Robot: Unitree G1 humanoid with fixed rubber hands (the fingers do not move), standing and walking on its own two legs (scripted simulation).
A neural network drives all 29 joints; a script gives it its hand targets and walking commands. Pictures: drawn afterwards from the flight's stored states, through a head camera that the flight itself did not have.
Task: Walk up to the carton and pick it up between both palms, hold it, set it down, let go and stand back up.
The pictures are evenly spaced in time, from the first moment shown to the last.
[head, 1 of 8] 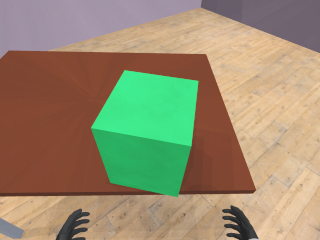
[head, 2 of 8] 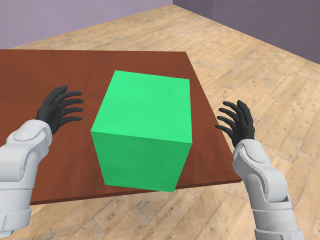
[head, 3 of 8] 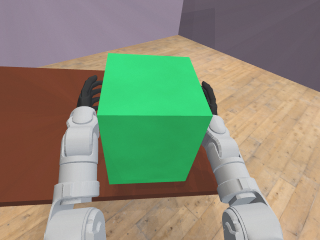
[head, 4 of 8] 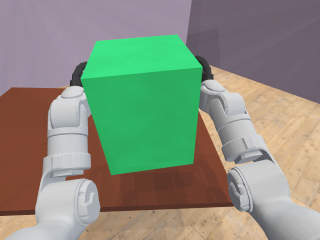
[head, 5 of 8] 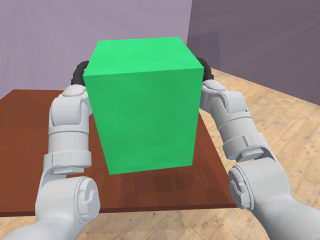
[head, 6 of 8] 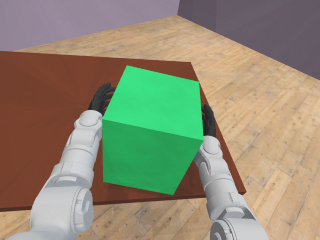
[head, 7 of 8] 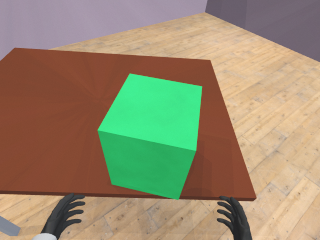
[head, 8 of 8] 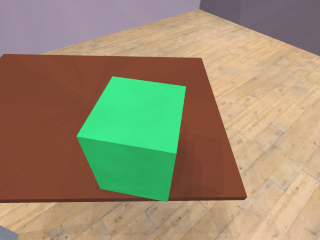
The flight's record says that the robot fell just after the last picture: no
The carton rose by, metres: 0.20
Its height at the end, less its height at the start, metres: +0.00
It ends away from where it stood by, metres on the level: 0.01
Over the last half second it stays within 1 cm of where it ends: yes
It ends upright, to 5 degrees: yes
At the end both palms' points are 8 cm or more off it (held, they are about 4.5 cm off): yes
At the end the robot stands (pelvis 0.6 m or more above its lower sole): yes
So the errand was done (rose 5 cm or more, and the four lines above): yes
